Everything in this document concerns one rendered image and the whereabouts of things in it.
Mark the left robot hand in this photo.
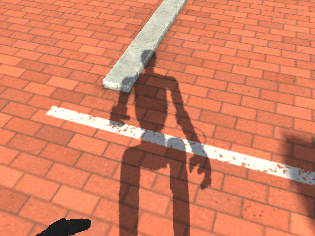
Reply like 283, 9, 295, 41
35, 218, 92, 236

